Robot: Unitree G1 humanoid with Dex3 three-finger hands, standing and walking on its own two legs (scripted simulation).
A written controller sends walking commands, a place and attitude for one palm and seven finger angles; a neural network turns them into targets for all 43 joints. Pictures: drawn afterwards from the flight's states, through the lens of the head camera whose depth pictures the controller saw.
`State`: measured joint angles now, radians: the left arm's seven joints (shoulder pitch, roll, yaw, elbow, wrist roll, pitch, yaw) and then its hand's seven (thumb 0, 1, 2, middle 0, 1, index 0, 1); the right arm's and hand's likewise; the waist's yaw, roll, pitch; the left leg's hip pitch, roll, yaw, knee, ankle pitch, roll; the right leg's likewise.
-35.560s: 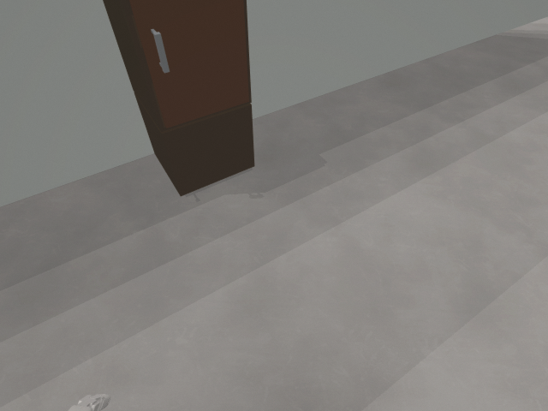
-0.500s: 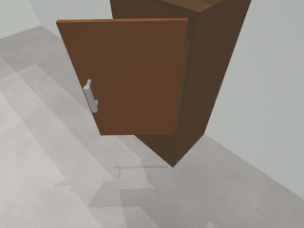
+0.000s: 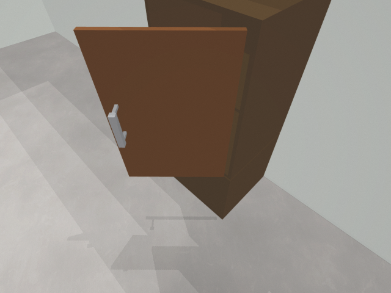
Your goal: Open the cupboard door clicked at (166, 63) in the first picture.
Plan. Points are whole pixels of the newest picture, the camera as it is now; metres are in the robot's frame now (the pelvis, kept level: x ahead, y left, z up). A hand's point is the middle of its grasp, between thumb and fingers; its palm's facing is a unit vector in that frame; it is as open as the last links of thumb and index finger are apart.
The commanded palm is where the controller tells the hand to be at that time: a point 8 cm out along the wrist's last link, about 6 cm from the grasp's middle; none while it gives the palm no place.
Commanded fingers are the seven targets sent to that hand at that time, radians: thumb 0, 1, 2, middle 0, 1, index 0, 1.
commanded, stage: come to a stop and stand still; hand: left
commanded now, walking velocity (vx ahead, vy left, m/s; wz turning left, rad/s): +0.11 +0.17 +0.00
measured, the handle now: (119, 126) +0.56 +0.28 -0.03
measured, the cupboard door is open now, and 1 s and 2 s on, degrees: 44 44 44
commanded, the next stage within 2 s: look again from close up in 1.20 s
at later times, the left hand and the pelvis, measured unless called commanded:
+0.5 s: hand out of the picture +0.05 +0.26 -0.18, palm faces +0.00 -0.98 -0.18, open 7.4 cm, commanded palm none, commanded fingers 0.00 0.90 0.90 -0.20 -0.30 -0.20 -0.30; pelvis +0.00 +0.08 +0.00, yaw -2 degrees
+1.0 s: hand out of the picture +0.07 +0.22 -0.18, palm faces -0.06 -0.98 -0.19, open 7.2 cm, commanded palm none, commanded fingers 0.00 0.90 0.90 -0.20 -0.30 -0.20 -0.30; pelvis +0.01 +0.05 -0.01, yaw -3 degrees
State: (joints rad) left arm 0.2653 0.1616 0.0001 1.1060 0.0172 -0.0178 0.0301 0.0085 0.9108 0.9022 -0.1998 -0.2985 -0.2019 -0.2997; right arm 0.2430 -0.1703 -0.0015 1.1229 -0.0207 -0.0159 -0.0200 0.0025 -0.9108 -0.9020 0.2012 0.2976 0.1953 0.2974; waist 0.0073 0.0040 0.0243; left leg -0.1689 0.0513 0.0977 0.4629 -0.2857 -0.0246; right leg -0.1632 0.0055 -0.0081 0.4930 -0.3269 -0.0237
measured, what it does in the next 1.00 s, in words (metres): steps on the spot: right foot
